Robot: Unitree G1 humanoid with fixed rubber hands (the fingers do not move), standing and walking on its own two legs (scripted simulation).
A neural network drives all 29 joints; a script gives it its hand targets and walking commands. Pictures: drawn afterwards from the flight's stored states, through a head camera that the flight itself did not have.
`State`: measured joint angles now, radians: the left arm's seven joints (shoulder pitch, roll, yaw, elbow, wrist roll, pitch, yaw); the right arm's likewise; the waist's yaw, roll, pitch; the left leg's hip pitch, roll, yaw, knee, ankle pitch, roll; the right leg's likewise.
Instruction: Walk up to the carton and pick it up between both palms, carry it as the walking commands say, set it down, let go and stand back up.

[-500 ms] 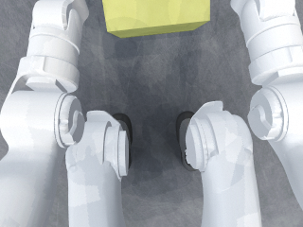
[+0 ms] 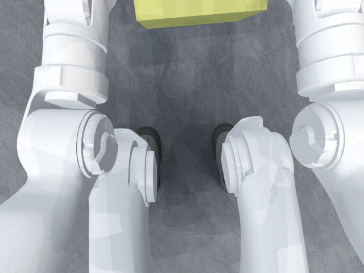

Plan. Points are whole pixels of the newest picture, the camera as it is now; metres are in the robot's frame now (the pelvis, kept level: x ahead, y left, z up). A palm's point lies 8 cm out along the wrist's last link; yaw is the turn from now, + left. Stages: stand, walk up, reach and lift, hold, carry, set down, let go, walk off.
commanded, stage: reach and lift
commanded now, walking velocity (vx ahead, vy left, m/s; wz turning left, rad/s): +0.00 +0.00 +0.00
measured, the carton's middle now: out of the picture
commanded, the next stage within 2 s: none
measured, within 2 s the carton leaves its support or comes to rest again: neither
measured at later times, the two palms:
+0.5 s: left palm out of the picture +0.55 +0.11 -0.10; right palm out of the picture +0.54 -0.16 -0.10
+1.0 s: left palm out of the picture +0.53 +0.12 -0.03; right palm out of the picture +0.53 -0.15 -0.03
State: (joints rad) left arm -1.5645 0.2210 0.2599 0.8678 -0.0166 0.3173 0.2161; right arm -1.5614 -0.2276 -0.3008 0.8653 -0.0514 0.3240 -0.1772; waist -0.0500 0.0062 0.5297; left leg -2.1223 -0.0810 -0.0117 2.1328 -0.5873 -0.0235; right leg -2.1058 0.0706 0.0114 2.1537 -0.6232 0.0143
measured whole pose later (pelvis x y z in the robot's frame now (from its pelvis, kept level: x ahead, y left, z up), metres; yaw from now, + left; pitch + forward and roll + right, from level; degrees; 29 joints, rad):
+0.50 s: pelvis -0.02 +0.00 +0.04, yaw +0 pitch +30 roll +1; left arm -1.52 0.14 0.37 0.77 0.07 0.35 0.32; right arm -1.53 -0.14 -0.35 0.75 -0.14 0.39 -0.21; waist -0.04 0.02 0.53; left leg -1.99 -0.09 -0.03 2.00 -0.53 -0.04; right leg -1.98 0.08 0.03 2.02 -0.56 0.02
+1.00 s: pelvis -0.03 +0.00 +0.08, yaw +0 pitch +27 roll +1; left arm -1.43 0.08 0.38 0.62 0.08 0.40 0.35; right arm -1.45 -0.08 -0.38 0.64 -0.17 0.43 -0.21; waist -0.03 0.02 0.52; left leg -1.82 -0.10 -0.04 1.85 -0.50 -0.04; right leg -1.81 0.07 0.03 1.88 -0.53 0.02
